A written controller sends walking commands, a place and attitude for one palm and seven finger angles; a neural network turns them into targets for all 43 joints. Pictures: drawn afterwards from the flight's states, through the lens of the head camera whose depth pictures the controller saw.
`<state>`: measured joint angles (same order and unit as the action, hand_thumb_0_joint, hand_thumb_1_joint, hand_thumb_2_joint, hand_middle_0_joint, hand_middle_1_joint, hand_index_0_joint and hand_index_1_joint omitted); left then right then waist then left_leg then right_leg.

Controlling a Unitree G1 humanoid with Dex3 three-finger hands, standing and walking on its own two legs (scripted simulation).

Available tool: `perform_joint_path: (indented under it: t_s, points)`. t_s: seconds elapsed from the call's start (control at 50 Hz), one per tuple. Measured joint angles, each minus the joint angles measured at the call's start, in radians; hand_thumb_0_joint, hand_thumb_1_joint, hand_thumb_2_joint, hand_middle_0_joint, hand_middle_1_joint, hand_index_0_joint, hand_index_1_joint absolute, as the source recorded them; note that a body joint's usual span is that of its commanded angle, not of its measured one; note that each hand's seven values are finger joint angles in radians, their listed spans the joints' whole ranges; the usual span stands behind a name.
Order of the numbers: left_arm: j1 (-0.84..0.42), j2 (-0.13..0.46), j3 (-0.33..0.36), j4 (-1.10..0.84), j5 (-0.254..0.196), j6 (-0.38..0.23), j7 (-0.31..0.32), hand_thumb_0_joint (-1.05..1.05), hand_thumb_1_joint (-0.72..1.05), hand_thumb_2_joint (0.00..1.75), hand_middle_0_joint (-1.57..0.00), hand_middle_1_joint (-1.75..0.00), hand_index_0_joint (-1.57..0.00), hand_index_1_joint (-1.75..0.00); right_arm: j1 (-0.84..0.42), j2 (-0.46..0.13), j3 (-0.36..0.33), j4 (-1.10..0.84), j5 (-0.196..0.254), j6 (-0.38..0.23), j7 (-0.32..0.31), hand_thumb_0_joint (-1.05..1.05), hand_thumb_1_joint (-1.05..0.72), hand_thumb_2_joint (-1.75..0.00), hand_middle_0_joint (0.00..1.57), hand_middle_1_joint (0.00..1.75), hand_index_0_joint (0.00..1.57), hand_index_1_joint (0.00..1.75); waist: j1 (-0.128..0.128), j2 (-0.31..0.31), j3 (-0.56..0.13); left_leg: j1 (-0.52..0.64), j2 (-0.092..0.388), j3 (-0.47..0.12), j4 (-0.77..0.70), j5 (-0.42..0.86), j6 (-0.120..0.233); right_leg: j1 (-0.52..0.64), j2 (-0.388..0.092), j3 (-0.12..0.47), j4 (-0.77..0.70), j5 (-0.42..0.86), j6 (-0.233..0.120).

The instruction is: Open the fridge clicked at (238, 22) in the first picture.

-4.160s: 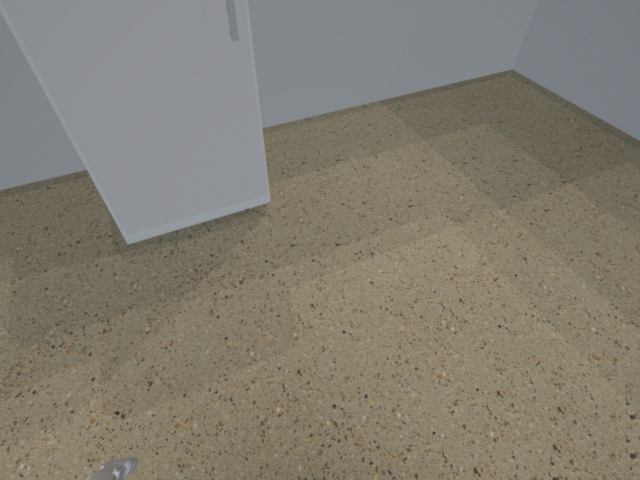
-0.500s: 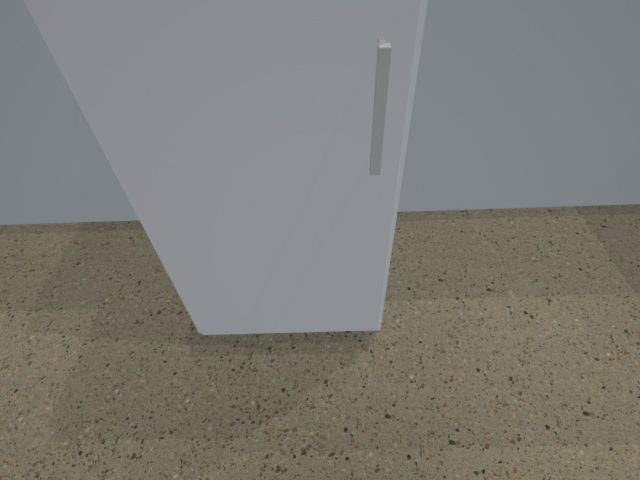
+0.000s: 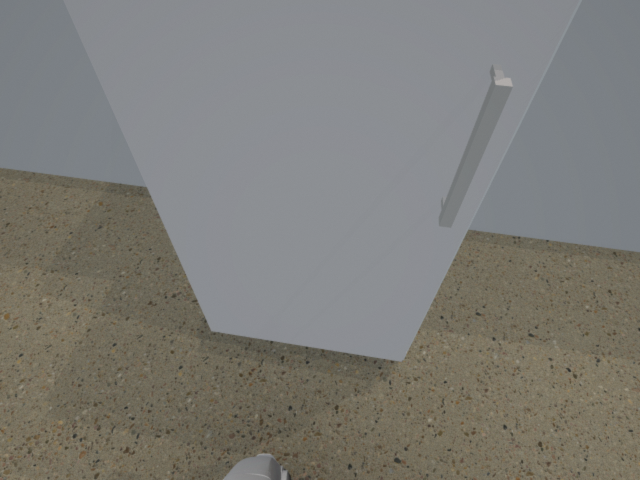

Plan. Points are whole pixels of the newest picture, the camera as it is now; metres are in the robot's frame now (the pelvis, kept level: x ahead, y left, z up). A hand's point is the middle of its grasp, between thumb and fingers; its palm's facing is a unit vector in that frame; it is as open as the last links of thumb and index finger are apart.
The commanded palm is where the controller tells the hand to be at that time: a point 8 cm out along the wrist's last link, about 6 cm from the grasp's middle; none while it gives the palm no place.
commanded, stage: come to a stop and stand still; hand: right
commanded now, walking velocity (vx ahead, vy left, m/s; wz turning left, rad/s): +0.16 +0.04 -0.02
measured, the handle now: (467, 156) +0.53 -0.13 +0.13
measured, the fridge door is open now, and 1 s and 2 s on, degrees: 0 0 0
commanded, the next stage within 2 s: look again from close up in 1.94 s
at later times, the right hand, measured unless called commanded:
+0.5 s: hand out of the picture +0.08 -0.20 -0.17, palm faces +0.09 +0.96 -0.25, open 7.3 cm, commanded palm none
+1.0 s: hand out of the picture +0.04 -0.29 -0.17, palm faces +0.04 +0.97 -0.24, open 7.4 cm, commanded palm none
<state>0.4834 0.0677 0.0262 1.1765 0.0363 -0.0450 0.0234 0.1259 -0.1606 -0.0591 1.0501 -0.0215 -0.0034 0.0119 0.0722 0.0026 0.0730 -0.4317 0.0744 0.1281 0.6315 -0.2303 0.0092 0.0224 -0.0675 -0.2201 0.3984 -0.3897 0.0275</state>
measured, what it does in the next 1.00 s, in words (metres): steps on the spot: left foot, then right foot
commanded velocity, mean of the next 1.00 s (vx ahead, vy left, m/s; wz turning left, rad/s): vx -0.08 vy -0.05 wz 0.00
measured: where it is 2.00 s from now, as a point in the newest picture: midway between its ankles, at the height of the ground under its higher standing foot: outside the picture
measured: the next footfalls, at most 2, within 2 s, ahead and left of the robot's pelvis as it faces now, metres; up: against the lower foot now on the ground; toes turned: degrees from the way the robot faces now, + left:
left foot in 0.04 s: +0.14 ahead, +0.11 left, +0.00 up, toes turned +8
right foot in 0.56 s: +0.04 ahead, -0.13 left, +0.00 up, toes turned -6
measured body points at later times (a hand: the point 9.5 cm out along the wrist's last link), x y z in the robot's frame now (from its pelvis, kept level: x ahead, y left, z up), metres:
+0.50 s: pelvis +0.03 +0.00 +0.00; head +0.06 +0.00 +0.45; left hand +0.15 +0.24 -0.14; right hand +0.07 -0.25 -0.15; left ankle +0.10 +0.11 -0.73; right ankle +0.01 -0.13 -0.71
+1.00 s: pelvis -0.01 -0.09 +0.00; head -0.02 -0.09 +0.45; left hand +0.03 +0.15 -0.15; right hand +0.04 -0.34 -0.15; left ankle +0.05 +0.06 -0.73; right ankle +0.00 -0.13 -0.73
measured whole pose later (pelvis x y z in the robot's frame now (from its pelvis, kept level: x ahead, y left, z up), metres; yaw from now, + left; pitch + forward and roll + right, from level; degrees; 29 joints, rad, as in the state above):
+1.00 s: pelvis -0.01 -0.09 +0.00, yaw -1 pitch -3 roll +0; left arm 0.31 0.19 0.02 0.95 0.02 0.01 0.01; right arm 0.29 -0.21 -0.02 0.92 -0.02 0.03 -0.03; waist 0.01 0.00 0.02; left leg -0.29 0.06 0.03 0.55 -0.21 -0.01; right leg -0.20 0.08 -0.12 0.53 -0.30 -0.11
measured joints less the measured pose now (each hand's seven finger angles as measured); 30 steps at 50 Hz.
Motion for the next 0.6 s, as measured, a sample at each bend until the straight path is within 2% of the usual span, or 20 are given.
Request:
perform_joint_path:
  t_s: [0.02,0.04,0.08,0.12,0.16,0.26,0.32,0.38,0.44,0.48,0.54,0.56,0.6]
  points:
    - [0.010,0.000,0.001,0.004,-0.003,0.002,-0.001,0.00,0.91,0.90,-0.20,-0.30,-0.20,-0.30,-0.006,0.003,0.003,-0.007,-0.001,-0.011,0.001,0.00,-0.91,-0.89,0.20,0.29,0.19,0.29,0.000,-0.004,0.000,0.035,-0.011,0.010,-0.052,0.030,0.007,-0.006,-0.010,0.003,0.044,-0.033,0.011]
    - [0.013,0.002,0.003,0.011,-0.009,0.006,-0.004,0.00,0.91,0.90,-0.20,-0.30,-0.20,-0.30,-0.013,0.008,0.003,-0.010,-0.002,-0.027,-0.001,0.00,-0.91,-0.89,0.20,0.29,0.19,0.29,-0.005,-0.013,0.001,0.050,-0.020,0.018,-0.064,0.060,0.029,-0.030,-0.027,0.010,0.122,-0.070,0.014]
    - [-0.012,0.013,0.004,0.013,-0.020,0.025,-0.006,0.00,0.91,0.90,-0.20,-0.30,-0.20,-0.30,-0.025,0.026,0.008,-0.017,0.002,-0.050,-0.007,0.00,-0.91,-0.89,0.20,0.29,0.20,0.29,-0.007,-0.037,0.015,0.051,-0.033,0.040,-0.009,0.022,0.056,-0.136,-0.041,0.079,0.388,-0.137,0.000]
    - [-0.048,0.026,0.008,0.005,-0.025,0.038,-0.001,0.00,0.91,0.90,-0.20,-0.30,-0.20,-0.30,-0.023,0.042,0.017,-0.015,0.008,-0.056,-0.016,0.00,-0.91,-0.89,0.20,0.29,0.20,0.29,-0.014,-0.046,0.017,0.083,-0.040,0.054,-0.021,-0.005,0.063,-0.234,-0.028,0.129,0.580,-0.142,-0.004]
    - [-0.091,0.041,0.011,-0.013,-0.029,0.046,0.006,0.00,0.91,0.90,-0.20,-0.30,-0.20,-0.30,-0.016,0.054,0.016,-0.015,0.016,-0.054,-0.032,-0.01,-0.92,-0.89,0.20,0.29,0.20,0.29,-0.028,-0.047,0.009,0.115,-0.045,0.059,-0.063,0.004,0.057,-0.305,-0.021,0.146,0.632,-0.119,0.000]
    - [-0.218,0.082,0.027,-0.085,-0.029,0.074,0.011,0.00,0.91,0.90,-0.20,-0.29,-0.20,-0.29,-0.018,0.043,0.015,-0.029,0.006,-0.025,-0.051,-0.03,-0.94,-0.89,0.21,0.29,0.20,0.30,-0.053,-0.049,-0.004,0.137,-0.044,0.063,-0.120,0.027,0.064,-0.411,-0.007,0.164,0.550,-0.074,0.019]
    - [-0.289,0.110,0.038,-0.128,-0.021,0.089,0.007,0.00,0.92,0.90,-0.20,-0.29,-0.19,-0.29,-0.012,0.035,0.011,-0.037,0.002,-0.007,-0.052,-0.03,-0.93,-0.89,0.21,0.29,0.20,0.30,-0.069,-0.050,0.003,0.133,-0.036,0.059,-0.122,0.033,0.060,-0.450,0.010,0.176,0.563,-0.056,0.030]
    - [-0.341,0.132,0.045,-0.165,-0.019,0.096,0.001,0.00,0.92,0.90,-0.20,-0.29,-0.19,-0.29,0.003,0.024,0.008,-0.042,-0.003,0.009,-0.051,-0.02,-0.92,-0.89,0.21,0.29,0.20,0.30,-0.084,-0.042,0.012,0.125,-0.022,0.053,-0.122,0.042,0.051,-0.458,0.022,0.181,0.562,-0.048,0.036]
    - [-0.369,0.140,0.045,-0.191,-0.020,0.091,-0.005,0.00,0.92,0.90,-0.20,-0.29,-0.19,-0.29,0.024,0.005,0.002,-0.044,-0.009,0.020,-0.048,-0.01,-0.92,-0.89,0.21,0.29,0.20,0.30,-0.098,-0.023,0.015,0.112,-0.006,0.048,-0.120,0.053,0.038,-0.421,0.026,0.178,0.490,-0.048,0.033]
    - [-0.361,0.145,0.037,-0.235,-0.013,0.087,-0.018,0.00,0.92,0.90,-0.20,-0.29,-0.19,-0.29,0.059,-0.016,0.020,-0.065,-0.015,0.021,-0.049,-0.01,-0.91,-0.89,0.21,0.29,0.20,0.30,-0.097,-0.005,0.011,0.097,0.010,0.043,-0.100,0.053,0.024,-0.381,0.043,0.191,0.430,-0.050,0.018]
    - [-0.311,0.155,0.040,-0.295,-0.009,0.075,-0.021,0.00,0.92,0.90,-0.20,-0.29,-0.20,-0.29,0.125,-0.035,0.027,-0.091,-0.013,0.038,-0.054,0.00,-0.91,-0.89,0.21,0.29,0.20,0.30,-0.086,0.000,-0.045,0.062,0.036,0.043,-0.031,0.021,-0.004,-0.295,0.053,0.185,0.288,0.001,-0.001]
    - [-0.294,0.159,0.041,-0.307,-0.008,0.070,-0.020,0.00,0.91,0.90,-0.20,-0.29,-0.20,-0.30,0.140,-0.039,0.029,-0.096,-0.010,0.047,-0.053,0.00,-0.91,-0.89,0.21,0.29,0.20,0.30,-0.082,-0.006,-0.065,0.052,0.042,0.046,-0.005,0.008,-0.015,-0.271,0.053,0.187,0.247,0.017,-0.013]
    - [-0.270,0.151,0.034,-0.315,0.000,0.072,-0.017,0.00,0.91,0.90,-0.20,-0.29,-0.20,-0.30,0.159,-0.052,0.026,-0.098,-0.003,0.062,-0.049,0.00,-0.91,-0.89,0.21,0.29,0.20,0.30,-0.090,0.011,-0.084,0.053,0.048,0.014,0.018,-0.014,-0.027,-0.263,0.071,0.169,0.268,-0.002,-0.050]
